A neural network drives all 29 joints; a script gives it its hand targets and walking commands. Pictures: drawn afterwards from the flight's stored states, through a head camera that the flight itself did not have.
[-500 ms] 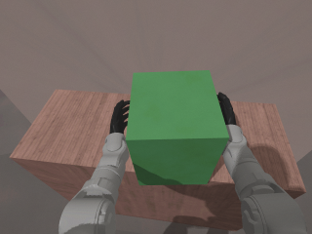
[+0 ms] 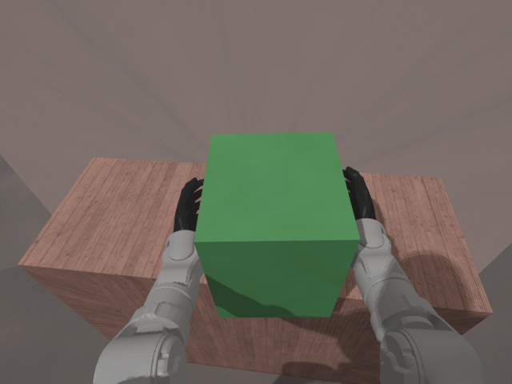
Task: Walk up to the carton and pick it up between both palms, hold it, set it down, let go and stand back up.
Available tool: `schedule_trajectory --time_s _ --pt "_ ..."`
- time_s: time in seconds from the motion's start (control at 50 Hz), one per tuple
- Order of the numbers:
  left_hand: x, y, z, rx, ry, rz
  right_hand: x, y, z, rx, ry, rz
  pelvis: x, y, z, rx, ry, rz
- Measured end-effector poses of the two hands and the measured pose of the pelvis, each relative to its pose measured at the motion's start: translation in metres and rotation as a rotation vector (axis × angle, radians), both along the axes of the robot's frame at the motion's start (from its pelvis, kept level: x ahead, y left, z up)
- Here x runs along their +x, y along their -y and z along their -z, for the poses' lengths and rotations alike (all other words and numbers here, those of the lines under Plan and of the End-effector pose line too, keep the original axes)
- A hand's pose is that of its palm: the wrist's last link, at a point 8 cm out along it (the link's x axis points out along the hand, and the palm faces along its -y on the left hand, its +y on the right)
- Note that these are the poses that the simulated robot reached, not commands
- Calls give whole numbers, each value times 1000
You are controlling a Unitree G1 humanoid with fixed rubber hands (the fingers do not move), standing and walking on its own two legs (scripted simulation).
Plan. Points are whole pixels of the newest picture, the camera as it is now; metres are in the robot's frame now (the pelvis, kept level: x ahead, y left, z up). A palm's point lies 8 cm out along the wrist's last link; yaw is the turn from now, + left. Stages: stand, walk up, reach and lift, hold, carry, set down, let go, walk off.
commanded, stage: reach and lift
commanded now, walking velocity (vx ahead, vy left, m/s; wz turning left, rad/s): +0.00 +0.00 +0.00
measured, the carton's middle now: (272, 229) +0.38 -0.01 +0.03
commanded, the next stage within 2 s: none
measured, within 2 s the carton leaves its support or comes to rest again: leaves its support in 0.28 s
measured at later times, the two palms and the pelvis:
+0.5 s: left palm (180, 210) +0.38 +0.14 +0.09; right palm (364, 200) +0.38 -0.15 +0.10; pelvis +0.00 +0.00 +0.00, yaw +0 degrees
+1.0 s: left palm (171, 193) +0.38 +0.15 +0.13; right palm (365, 188) +0.38 -0.14 +0.13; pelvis +0.00 +0.00 +0.00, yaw +0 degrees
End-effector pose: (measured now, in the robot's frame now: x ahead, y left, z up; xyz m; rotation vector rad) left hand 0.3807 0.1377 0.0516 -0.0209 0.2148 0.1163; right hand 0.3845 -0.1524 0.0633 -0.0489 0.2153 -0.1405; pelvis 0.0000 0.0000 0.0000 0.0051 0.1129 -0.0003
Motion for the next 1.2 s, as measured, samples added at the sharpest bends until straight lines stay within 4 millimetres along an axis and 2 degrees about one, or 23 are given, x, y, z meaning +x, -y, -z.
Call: schedule_trajectory --time_s 0.26,0.42,0.56,0.64,0.76,0.8,0.86,0.98,1.12,1.2 --pt "2 0 -4 3 14 0 2 0 -3 3 14 0 2 0 0 0 -3 0" --pt "5 -2 -27 9 111 1 3 -2 -26 2 111 0 3 -1 0 -1 -2 0" --pt "-2 -5 -43 8 185 2 -5 -4 -43 -15 188 -4 -2 -2 -1 -3 36 0" --pt "-8 -6 -38 7 168 5 -11 -5 -39 -41 173 -7 -6 -2 -1 -3 54 0" --pt "-12 -7 -20 -2 64 7 -15 -7 -23 -57 71 -6 -11 -2 0 -3 50 0" --pt "-10 -7 -21 19 46 15 -14 -7 -21 -45 51 0 -11 -2 0 -3 30 0" --pt "-3 -7 -35 62 61 29 -10 -7 -29 10 67 16 -8 -3 0 -3 3 0" --pt "3 -8 -77 90 129 24 -3 -8 -66 61 136 18 -4 -4 -1 -6 25 0" --pt "-3 -13 -86 78 20 25 -10 -13 -67 72 26 23 -4 -7 -2 -9 141 0" --pt "-5 -18 -109 71 57 16 -10 -17 -90 84 65 16 -6 -8 -3 -11 145 0"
